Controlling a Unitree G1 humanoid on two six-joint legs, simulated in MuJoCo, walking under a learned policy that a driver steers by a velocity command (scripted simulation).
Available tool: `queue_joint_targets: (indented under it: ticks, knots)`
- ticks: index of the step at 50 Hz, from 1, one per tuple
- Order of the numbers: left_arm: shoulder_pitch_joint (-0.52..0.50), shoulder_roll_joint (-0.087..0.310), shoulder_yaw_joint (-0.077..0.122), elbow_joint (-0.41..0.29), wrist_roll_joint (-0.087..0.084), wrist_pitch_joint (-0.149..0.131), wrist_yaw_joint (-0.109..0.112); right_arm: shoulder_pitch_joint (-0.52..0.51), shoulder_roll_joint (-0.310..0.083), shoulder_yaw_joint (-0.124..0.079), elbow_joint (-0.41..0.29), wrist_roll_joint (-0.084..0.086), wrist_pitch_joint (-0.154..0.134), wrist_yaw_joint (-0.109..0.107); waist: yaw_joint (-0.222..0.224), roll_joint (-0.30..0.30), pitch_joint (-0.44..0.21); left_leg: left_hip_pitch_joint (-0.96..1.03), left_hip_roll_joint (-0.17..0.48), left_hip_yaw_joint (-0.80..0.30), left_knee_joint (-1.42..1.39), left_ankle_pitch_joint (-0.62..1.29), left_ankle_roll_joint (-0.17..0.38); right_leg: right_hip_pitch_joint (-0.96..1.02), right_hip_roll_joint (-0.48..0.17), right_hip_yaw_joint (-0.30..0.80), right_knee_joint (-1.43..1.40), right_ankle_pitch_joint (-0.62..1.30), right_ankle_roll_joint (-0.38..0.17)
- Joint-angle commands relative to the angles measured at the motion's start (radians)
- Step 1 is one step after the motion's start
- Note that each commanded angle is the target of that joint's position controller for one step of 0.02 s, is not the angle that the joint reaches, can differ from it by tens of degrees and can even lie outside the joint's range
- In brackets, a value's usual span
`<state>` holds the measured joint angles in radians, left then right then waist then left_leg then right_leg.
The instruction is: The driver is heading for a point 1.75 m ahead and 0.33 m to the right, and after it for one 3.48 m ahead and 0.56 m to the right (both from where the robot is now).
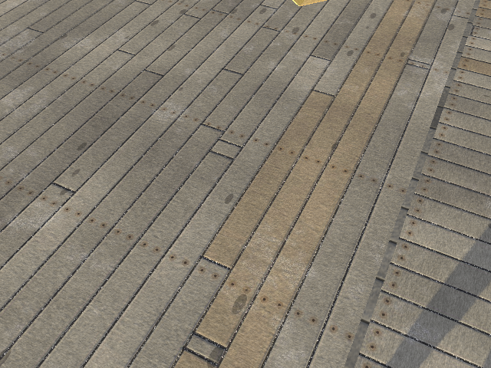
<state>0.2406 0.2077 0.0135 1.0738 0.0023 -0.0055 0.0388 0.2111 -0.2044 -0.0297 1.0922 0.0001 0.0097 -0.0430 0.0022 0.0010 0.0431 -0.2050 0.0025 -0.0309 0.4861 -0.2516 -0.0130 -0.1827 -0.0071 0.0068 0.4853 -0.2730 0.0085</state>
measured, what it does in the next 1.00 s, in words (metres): lifts its right foot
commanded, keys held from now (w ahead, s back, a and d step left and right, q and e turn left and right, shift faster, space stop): no key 0.62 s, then w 0.38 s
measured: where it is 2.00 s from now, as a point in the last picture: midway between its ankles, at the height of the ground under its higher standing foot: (257, 329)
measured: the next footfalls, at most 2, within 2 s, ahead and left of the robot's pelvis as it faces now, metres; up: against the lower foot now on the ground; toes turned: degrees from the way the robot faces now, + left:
right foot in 1.32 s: +0.44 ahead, -0.11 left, +0.00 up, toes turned -2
left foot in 1.88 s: +0.75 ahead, +0.12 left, +0.00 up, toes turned +2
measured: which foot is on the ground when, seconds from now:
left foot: down 0.00-1.00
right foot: down 0.00-0.90, up 0.92-1.00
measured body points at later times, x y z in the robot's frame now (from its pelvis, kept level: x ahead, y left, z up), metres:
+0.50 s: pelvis +0.00 +0.00 +0.00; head +0.01 +0.00 +0.45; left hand +0.00 +0.24 -0.16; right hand +0.01 -0.24 -0.16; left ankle +0.01 +0.13 -0.74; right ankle -0.01 -0.12 -0.74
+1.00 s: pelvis +0.08 +0.03 +0.00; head +0.08 +0.04 +0.45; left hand +0.11 +0.28 -0.15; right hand +0.03 -0.22 -0.14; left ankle +0.02 +0.12 -0.74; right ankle +0.02 -0.11 -0.66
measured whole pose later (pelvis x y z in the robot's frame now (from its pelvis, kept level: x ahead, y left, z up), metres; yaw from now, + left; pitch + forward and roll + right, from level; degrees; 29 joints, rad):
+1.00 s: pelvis +0.08 +0.03 +0.00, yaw +0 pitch +1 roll +0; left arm 0.33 0.23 0.04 1.03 -0.04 -0.09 0.01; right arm 0.43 -0.18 -0.03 1.10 0.01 -0.12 0.00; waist -0.03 -0.03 -0.03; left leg -0.14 -0.03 0.03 0.46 -0.35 0.04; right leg -0.43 -0.01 0.02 1.10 -0.38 -0.07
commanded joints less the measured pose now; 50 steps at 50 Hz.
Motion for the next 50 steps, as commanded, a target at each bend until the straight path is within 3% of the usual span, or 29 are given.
queue_joint_targets:
  ticks: [1,31,32,34,36,38,40,41,42,43,44,45,46,47,48,50]
  knots:
    - [0.044,0.098,0.015,-0.017,0.000,-0.006,0.003,0.033,-0.097,-0.012,-0.016,0.000,-0.007,-0.003,-0.001,0.001,0.005,0.006,0.013,-0.007,-0.078,0.118,0.021,-0.046,-0.014,0.011,-0.094,0.099,-0.014]
    - [0.119,0.062,0.007,0.007,-0.004,-0.005,0.004,0.107,-0.067,0.006,0.013,0.002,-0.010,-0.007,-0.001,-0.001,0.020,-0.016,0.010,0.004,-0.074,0.105,0.018,-0.060,-0.008,0.011,-0.090,0.097,-0.020]
    - [0.139,0.051,0.004,0.018,-0.003,-0.004,0.005,0.128,-0.055,0.009,0.024,0.002,-0.009,-0.007,-0.002,-0.003,-0.005,-0.005,-0.002,0.016,-0.076,0.010,0.019,-0.050,0.002,0.002,-0.096,-0.003,-0.023]
    - [0.141,0.082,0.017,0.013,-0.015,0.001,0.012,0.133,-0.074,0.000,0.021,0.012,-0.008,-0.012,-0.001,-0.018,0.040,-0.070,-0.034,0.042,-0.034,-0.311,0.043,-0.102,0.012,0.010,-0.088,-0.338,-0.056]
    - [0.146,0.097,0.023,-0.002,-0.022,-0.012,0.011,0.114,-0.069,-0.001,-0.001,0.015,-0.025,-0.009,0.007,-0.037,0.116,-0.166,-0.018,0.020,-0.006,-0.425,0.070,-0.159,-0.040,0.089,-0.120,-0.505,-0.101]
    - [0.202,0.123,0.036,0.002,-0.030,-0.035,0.003,0.089,-0.040,0.003,-0.022,0.017,-0.058,0.004,0.031,-0.094,0.119,-0.240,-0.017,0.034,0.089,-0.321,0.070,-0.096,-0.131,0.228,-0.176,-0.530,-0.157]
    - [0.229,0.167,0.054,0.002,-0.033,-0.047,-0.004,0.074,-0.010,0.009,-0.042,0.023,-0.085,0.021,0.030,-0.186,0.102,-0.256,-0.020,0.074,0.249,-0.186,0.073,-0.074,-0.271,0.435,-0.283,-0.573,-0.234]
    - [0.196,0.163,0.054,-0.014,-0.032,-0.051,-0.006,0.078,-0.016,0.007,-0.045,0.027,-0.095,0.028,0.011,-0.175,0.116,-0.221,-0.003,0.061,0.261,-0.183,0.091,-0.125,-0.292,0.459,-0.301,-0.551,-0.243]
    - [0.144,0.159,0.052,-0.036,-0.033,-0.052,-0.009,0.109,-0.012,0.006,-0.039,0.031,-0.102,0.032,-0.022,-0.166,0.126,-0.151,-0.001,0.067,0.192,-0.201,0.110,-0.177,-0.272,0.413,-0.291,-0.517,-0.224]
    - [0.075,0.158,0.050,-0.062,-0.040,-0.051,-0.013,0.186,-0.004,0.005,-0.013,0.034,-0.106,0.032,-0.073,-0.160,0.133,-0.005,-0.010,0.075,0.047,-0.183,0.125,-0.263,-0.220,0.327,-0.246,-0.467,-0.186]
    - [0.021,0.145,0.047,-0.087,-0.044,-0.052,-0.015,0.276,-0.028,-0.007,0.024,0.028,-0.106,0.030,-0.107,-0.102,0.130,0.139,-0.006,0.038,-0.045,-0.121,0.121,-0.343,-0.143,0.222,-0.136,-0.350,-0.141]
    - [-0.017,0.085,0.033,-0.110,-0.041,-0.063,-0.019,0.413,-0.114,-0.034,0.059,0.024,-0.108,0.026,-0.147,0.100,0.082,0.294,0.140,-0.211,-0.162,-0.189,0.162,-0.471,-0.026,0.044,0.177,-0.177,-0.075]
    - [-0.022,0.041,0.021,-0.154,-0.038,-0.088,-0.017,0.528,-0.252,-0.067,0.068,0.025,-0.118,0.040,-0.168,0.353,0.029,0.392,0.360,-0.621,-0.313,-0.243,0.291,-0.627,0.059,-0.044,0.475,-0.218,-0.045]
    - [-0.039,0.083,0.030,-0.156,-0.046,-0.105,-0.020,0.465,-0.168,-0.040,0.049,0.004,-0.132,0.043,-0.123,0.202,0.057,0.366,0.397,-0.693,-0.318,-0.223,0.313,-0.707,0.009,0.056,0.677,-0.245,-0.063]
    - [-0.017,0.082,0.030,-0.149,-0.054,-0.115,-0.032,0.392,-0.118,-0.026,0.021,0.003,-0.140,0.045,-0.081,0.122,0.088,0.354,0.367,-0.581,-0.303,-0.158,0.284,-0.754,-0.030,0.082,0.757,-0.160,-0.085]
    - [-0.028,0.100,0.041,-0.144,-0.038,-0.127,-0.043,0.312,-0.092,-0.012,-0.010,0.010,-0.134,0.054,-0.048,0.055,0.086,0.344,0.294,-0.370,-0.316,0.030,0.225,-0.767,-0.086,0.056,0.721,-0.011,-0.098]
